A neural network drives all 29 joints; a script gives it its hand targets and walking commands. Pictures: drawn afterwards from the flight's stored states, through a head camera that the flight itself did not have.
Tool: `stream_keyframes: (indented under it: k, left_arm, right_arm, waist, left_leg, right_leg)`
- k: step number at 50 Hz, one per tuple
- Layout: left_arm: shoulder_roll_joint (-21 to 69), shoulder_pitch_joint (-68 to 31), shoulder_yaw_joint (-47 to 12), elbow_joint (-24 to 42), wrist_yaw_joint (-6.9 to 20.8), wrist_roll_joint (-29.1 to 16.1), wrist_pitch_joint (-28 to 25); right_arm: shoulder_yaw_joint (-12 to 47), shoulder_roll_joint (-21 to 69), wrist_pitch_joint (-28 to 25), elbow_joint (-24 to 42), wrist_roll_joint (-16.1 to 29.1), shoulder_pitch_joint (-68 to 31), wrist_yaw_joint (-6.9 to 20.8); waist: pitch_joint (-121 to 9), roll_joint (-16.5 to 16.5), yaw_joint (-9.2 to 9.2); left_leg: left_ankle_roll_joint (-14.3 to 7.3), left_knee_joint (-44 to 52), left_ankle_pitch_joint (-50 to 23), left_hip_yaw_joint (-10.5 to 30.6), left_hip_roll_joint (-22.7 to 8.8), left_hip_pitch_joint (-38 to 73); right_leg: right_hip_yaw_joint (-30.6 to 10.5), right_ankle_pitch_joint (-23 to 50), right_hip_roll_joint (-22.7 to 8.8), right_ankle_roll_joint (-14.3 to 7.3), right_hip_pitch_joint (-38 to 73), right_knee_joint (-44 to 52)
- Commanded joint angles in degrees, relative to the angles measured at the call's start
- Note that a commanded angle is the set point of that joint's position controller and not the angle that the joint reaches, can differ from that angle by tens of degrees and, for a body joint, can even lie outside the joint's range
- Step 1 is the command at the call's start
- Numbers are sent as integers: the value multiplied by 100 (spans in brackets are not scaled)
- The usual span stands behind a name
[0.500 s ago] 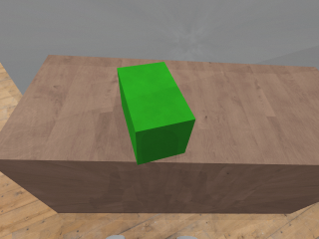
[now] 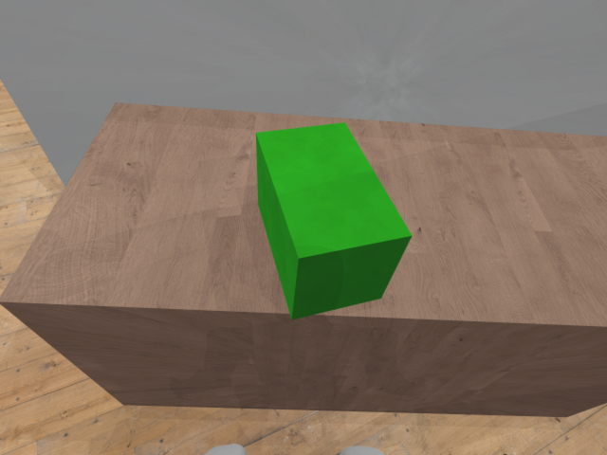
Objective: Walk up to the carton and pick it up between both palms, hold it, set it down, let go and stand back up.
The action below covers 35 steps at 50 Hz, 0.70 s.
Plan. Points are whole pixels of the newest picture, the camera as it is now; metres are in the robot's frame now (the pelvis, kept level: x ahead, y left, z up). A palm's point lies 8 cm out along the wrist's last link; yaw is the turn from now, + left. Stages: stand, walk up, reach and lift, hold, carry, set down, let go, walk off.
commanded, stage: walk up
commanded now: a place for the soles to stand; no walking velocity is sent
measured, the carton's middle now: (319, 216) +0.48 -0.04 +0.00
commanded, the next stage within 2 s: reach and lift in 0.94 s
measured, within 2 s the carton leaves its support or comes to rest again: neither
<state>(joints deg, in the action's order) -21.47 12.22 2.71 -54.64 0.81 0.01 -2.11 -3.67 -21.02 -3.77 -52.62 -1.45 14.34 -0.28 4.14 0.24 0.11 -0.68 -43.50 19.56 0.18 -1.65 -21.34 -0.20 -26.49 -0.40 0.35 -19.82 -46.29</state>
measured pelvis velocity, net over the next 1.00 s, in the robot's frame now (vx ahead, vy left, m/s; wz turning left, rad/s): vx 0.00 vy -0.02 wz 0.00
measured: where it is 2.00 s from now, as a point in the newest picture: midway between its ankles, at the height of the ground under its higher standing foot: outside the picture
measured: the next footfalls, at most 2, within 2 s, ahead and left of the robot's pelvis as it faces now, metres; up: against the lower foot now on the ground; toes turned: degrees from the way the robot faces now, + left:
none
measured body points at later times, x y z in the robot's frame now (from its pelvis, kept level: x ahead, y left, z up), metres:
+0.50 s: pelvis +0.00 -0.02 +0.00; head +0.01 -0.01 +0.45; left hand +0.07 +0.29 -0.12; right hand +0.07 -0.34 -0.11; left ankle +0.03 +0.11 -0.71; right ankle +0.02 -0.15 -0.71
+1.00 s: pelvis +0.00 -0.02 +0.00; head +0.03 -0.01 +0.45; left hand +0.09 +0.29 -0.13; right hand +0.08 -0.34 -0.11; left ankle +0.03 +0.11 -0.71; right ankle +0.02 -0.15 -0.71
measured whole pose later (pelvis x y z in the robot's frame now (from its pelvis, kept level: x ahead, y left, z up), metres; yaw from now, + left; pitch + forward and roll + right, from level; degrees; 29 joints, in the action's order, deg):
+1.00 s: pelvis +0.00 -0.02 +0.00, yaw +0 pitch -1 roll +0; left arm -21.5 10.7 2.5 -47.7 -0.5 0.0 11.0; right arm -7.0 -20.2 -7.3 -56.2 -6.3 11.5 1.4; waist 4.8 0.9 0.1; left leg 0.5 -43.0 20.4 0.2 -1.7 -21.4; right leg -0.2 -21.3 -0.7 0.3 -20.2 -42.8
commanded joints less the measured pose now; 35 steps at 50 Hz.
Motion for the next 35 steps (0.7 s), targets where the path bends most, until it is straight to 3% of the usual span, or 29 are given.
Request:
stream_keyframes:
  k: [1, 2, 4, 5, 6, 7, 8, 9, 10, 11, 13, 14, 15, 17, 18, 19, 20, 21, 22, 23, 24, 25, 26, 28, 29, 31, 33, 34, 35]
  left_arm:
    - [-1152, -492, 218, 630, -85, 56, -5]
    - [-1147, -280, 200, 551, -78, 31, 9]
    - [-1112, 36, 243, 525, -76, 38, -30]
    - [-1159, -19, 276, 534, -61, 18, -53]
    - [-1052, 245, 252, 545, -67, 45, -81]
    - [-1117, 323, 214, 361, -87, 66, -94]
    - [-983, 541, 290, 339, -108, 109, -123]
    - [-1271, 236, 281, 335, -132, 231, -162]
    - [-1531, -186, 354, 477, -106, 210, -217]
    - [-1712, -186, 398, 384, -60, 159, -204]
    - [-1703, -304, 322, 485, -84, 138, -186]
    - [-1449, -590, 235, 371, -70, 144, -143]
    - [-1188, -613, 144, 475, -29, 103, -118]
    - [-1092, -230, 192, 489, -29, 42, -72]
    - [-1141, -270, 190, 454, -44, 41, -59]
    - [-1152, -295, 171, 440, -39, 21, -50]
    - [-1194, -129, 172, 346, -36, 89, -50]
    - [-1233, -120, 209, 348, -29, 110, -83]
    - [-1335, -242, 227, 296, -17, 158, -113]
    - [-1452, -112, 262, 328, -18, 170, -162]
    - [-1599, -195, 321, 324, -23, 129, -157]
    - [-1667, -370, 294, 384, -15, 154, -128]
    - [-1523, -581, 226, 424, -25, 145, -91]
    - [-1173, -641, 187, 429, -26, 104, -85]
    - [-1144, -451, 166, 383, -10, 86, -65]
    - [-1197, -364, 156, 308, -35, 135, -52]
    - [-1286, -40, 208, 235, -25, 116, -89]
    - [-1381, -82, 205, 257, -26, 153, -163]
    - [-1473, -184, 183, 267, -39, 134, -158]
  right_arm:
    - [-377, -1797, -214, 273, 24, 340, -95]
    - [-337, -1769, -190, 299, -32, 105, -109]
    - [-322, -1702, -146, 410, -31, -79, -103]
    - [-301, -1601, -128, 473, -60, -219, -89]
    - [-270, -1681, -119, 462, 8, -323, -74]
    - [-295, -1569, -97, 552, 63, -429, -68]
    - [-270, -1486, -47, 610, 31, -658, -47]
    - [-151, -1231, 0, 599, 77, -692, -20]
    - [-113, -934, 1, 576, 82, -545, -37]
    - [-171, -1183, 51, 468, 68, -447, -59]
    - [-187, -1168, -17, 333, 112, -202, -49]
    - [-167, -1187, -55, 211, 93, -172, -42]
    - [-192, -1209, -134, 196, 3, 22, -58]
    - [-273, -1710, -185, 169, -4, -69, -50]
    - [-236, -1635, -179, 180, 16, -192, -53]
    - [-256, -1696, -134, 226, 38, -332, -33]
    - [-186, -1527, -103, 242, 22, -490, -49]
    - [-155, -1482, -54, 341, 31, -569, -33]
    - [-171, -1353, 3, 283, 21, -590, -18]
    - [-160, -1223, 10, 351, 7, -555, -28]
    - [-108, -948, 1, 266, 18, -581, -23]
    - [-128, -1075, -14, 226, 15, -322, -26]
    - [-137, -1138, -98, 204, 5, -206, -49]
    - [-232, -1460, -136, 206, -16, -222, -46]
    - [-246, -1645, -127, 248, -21, -294, -44]
    - [-210, -1610, -108, 263, 26, -417, -42]
    - [-118, -1438, -65, 381, 50, -542, -45]
    - [-120, -1313, -45, 366, 60, -568, -36]
    - [-122, -1173, -27, 283, 115, -606, -37]
  waist:
    - [-66, -538, 236]
    - [-87, -903, 82]
    - [-262, -805, 123]
    - [-288, -829, 63]
    - [-578, -1046, -99]
    - [-570, -571, -147]
    - [-568, -916, -316]
    - [-369, -359, -171]
    - [-24, 704, -8]
    - [108, 761, 4]
    - [-438, 779, 35]
    - [-393, 531, 120]
    - [-556, 234, 322]
    - [-610, -740, 25]
    - [-623, -647, -17]
    - [-441, -795, -90]
    - [-209, -320, -89]
    - [-259, -206, -155]
    - [-129, 8, -57]
    - [5, 258, -11]
    - [-35, 480, -11]
    - [-262, 175, 107]
    - [-319, 366, 162]
    - [-291, -427, 89]
    - [-472, -316, 26]
    - [-379, -264, -45]
    - [-623, -275, -186]
    - [-450, 8, -153]
    - [-131, 489, -86]
  left_leg:
    - [-1370, 2056, -1670, 2635, -1695, 1331]
    - [-1161, 2048, -1563, 2193, -1537, 1157]
    - [-1221, 1818, -2112, 2022, -1601, 1042]
    - [-1177, 1667, -2461, 1545, -1357, 894]
    - [-1133, 1419, -2453, 1515, -1413, 879]
    - [-900, 1262, -1941, 1259, -1260, 611]
    - [-730, 916, -1471, 984, -1113, 88]
    - [-379, 598, -695, 723, -578, -767]
    - [-194, 241, 246, 319, -67, -912]
    - [-160, -208, 985, -51, 51, -540]
    - [-113, 566, 723, -67, 6, 25]
    - [-125, 856, 248, -122, 43, 504]
    - [-266, 1350, -69, 371, -234, 1106]
    - [-745, 1813, -536, 1662, -1162, 1046]
    - [-876, 1842, -509, 1739, -1244, 935]
    - [-855, 1836, -271, 1644, -1149, 574]
    - [-914, 1786, 241, 1780, -1277, 257]
    - [-657, 1533, 377, 1250, -980, -188]
    - [-363, 1062, 819, 740, -353, -386]
    - [-193, 561, 575, 312, -104, -540]
    - [-124, 526, 406, -3, 29, -190]
    - [-141, 833, 396, 33, 22, 284]
    - [-217, 1166, 242, 204, -73, 631]
    - [-428, 1679, -78, 1118, -588, 792]
    - [-687, 1816, -276, 1620, -1023, 896]
    - [-863, 1680, -163, 1829, -1173, 370]
    - [-604, 1220, -472, 1128, -798, -30]
    - [-268, 704, -545, 439, -378, -344]
    - [-186, 513, -232, 128, -64, -14]
  right_leg:
    - [-286, -741, -158, -244, -1431, -887]
    - [-327, -571, -231, -262, -1262, -665]
    - [-59, -715, -169, -279, -814, -115]
    - [97, -472, -92, -270, -584, -30]
    - [81, -121, -107, -319, -172, 615]
    - [208, 641, -132, -352, 150, 1090]
    - [28, 662, -74, -458, 741, 1685]
    - [-1115, 798, -598, -617, 990, 1994]
    - [-2299, 358, -1295, -925, 682, 2556]
    - [-2450, -102, -1657, -1295, 189, 2760]
    - [-1800, 1353, -1402, -1224, 576, 2123]
    - [-1303, 1486, -1150, -981, 125, 2040]
    - [-1092, 1830, -882, -695, -301, 1584]
    - [-354, 973, -143, -329, -575, 566]
    - [-164, 533, -140, -316, -379, 622]
    - [-157, 204, -98, -372, -234, 710]
    - [-238, 197, -143, -361, -204, 862]
    - [-573, -95, -240, -520, 246, 1420]
    - [-1246, -443, -541, -698, 303, 2018]
    - [-1903, -79, -995, -850, 288, 2380]
    - [-2092, 344, -1303, -1019, 205, 2424]
    - [-1782, 347, -1287, -1040, 29, 2150]
    - [-1327, 740, -1048, -931, -228, 1831]
    - [-635, 963, -436, -471, -389, 1075]
    - [-464, 944, -172, -334, -382, 846]
    - [-278, 612, -108, -360, -91, 777]
    - [-731, 714, -329, -494, 574, 1445]
    - [-1428, 1135, -773, -741, 768, 1970]
    - [-1688, 1155, -1069, -901, 329, 2155]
